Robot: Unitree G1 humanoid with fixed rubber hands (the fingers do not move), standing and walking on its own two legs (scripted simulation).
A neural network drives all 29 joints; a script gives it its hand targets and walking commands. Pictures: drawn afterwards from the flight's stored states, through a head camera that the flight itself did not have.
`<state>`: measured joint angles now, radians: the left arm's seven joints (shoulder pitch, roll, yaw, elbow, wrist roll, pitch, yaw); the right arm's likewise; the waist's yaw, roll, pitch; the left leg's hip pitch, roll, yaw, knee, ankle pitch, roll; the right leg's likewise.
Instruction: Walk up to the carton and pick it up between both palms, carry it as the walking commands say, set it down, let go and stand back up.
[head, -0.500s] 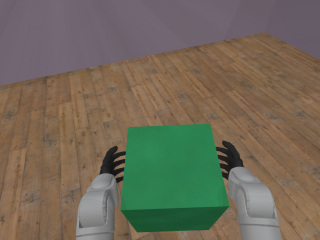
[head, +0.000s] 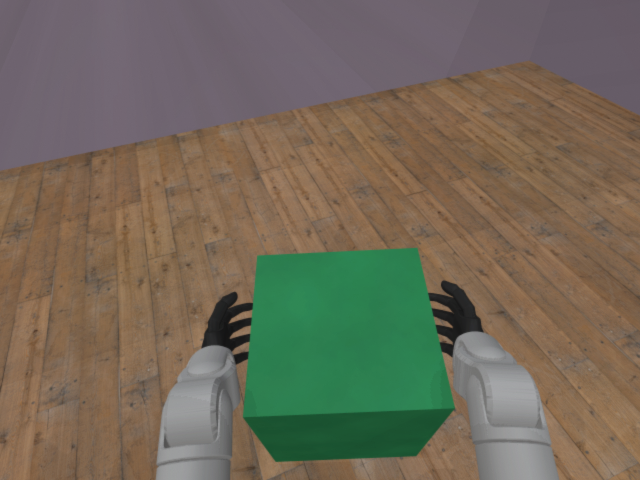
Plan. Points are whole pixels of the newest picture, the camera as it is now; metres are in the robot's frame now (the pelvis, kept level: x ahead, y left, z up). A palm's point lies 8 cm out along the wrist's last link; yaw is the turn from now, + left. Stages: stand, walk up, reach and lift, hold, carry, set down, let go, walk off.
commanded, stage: carry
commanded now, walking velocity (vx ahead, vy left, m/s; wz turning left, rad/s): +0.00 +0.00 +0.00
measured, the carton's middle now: (341, 362) +0.30 +0.00 -0.03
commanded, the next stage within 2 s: hold in 0.02 s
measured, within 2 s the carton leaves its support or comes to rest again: neither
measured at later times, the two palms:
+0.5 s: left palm (208, 364) +0.28 +0.17 +0.01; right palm (440, 352) +0.28 -0.13 +0.02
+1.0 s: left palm (226, 375) +0.30 +0.17 -0.07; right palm (427, 361) +0.31 -0.13 -0.06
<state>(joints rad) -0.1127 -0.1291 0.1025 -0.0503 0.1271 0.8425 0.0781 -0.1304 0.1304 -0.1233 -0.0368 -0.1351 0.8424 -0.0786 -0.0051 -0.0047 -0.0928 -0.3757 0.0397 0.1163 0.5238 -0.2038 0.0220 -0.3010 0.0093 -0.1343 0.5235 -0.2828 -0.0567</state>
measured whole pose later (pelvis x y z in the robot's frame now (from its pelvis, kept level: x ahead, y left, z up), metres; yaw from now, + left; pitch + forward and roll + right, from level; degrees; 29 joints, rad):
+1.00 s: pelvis -0.05 +0.02 -0.03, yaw -6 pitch +10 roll +0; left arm -0.51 -0.18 0.49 0.50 0.37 0.36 -0.02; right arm -0.57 0.18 -0.45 0.60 -0.38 0.33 -0.01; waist 0.08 -0.03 0.06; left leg -0.71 0.00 0.04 0.78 -0.25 0.02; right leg -0.68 0.03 -0.03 0.81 -0.30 -0.05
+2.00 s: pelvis -0.07 +0.03 -0.18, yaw -7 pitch +38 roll +0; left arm -0.75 -0.10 0.49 0.52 0.23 0.34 0.03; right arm -0.84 0.08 -0.43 0.65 -0.26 0.31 -0.04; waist 0.08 -0.06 -0.18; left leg -1.67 0.01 0.04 1.42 -0.42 0.03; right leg -1.64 0.04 -0.03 1.44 -0.46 -0.04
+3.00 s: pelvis -0.09 +0.03 -0.32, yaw -8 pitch +45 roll +0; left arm -1.06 0.04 0.49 0.65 0.15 0.32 0.05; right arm -1.19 -0.05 -0.35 0.80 -0.16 0.29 -0.12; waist 0.09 -0.06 -0.02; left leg -2.17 -0.01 0.02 1.88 -0.49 0.02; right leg -2.14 0.07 -0.03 1.91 -0.55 -0.03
